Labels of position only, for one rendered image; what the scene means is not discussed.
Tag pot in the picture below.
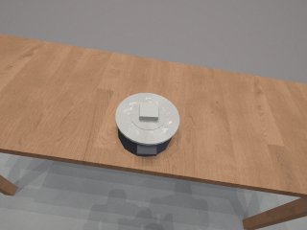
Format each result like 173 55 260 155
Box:
118 128 172 157

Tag table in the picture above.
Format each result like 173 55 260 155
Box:
0 34 307 230

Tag lid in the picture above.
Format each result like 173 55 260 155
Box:
115 93 179 146

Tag knob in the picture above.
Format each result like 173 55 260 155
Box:
139 102 158 121

